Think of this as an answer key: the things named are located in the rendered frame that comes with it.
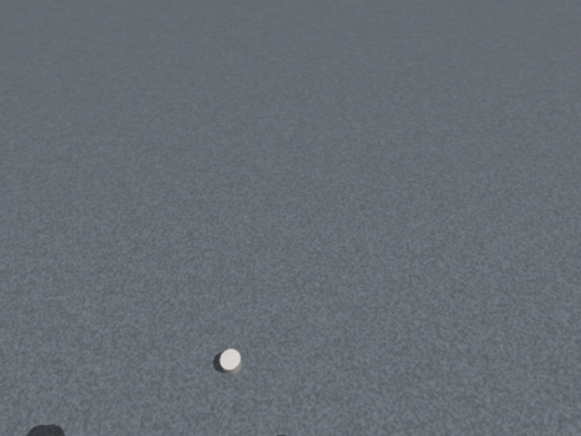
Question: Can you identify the tin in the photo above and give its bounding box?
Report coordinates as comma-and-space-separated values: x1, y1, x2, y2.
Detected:
220, 349, 242, 374

